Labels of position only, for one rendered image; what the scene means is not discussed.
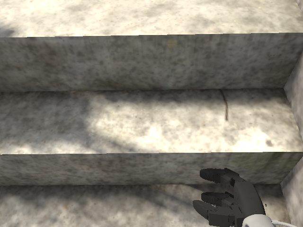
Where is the robot right hand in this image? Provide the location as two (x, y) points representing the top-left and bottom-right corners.
(192, 167), (267, 227)

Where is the right robot forearm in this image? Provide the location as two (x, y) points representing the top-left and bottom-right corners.
(241, 214), (276, 227)

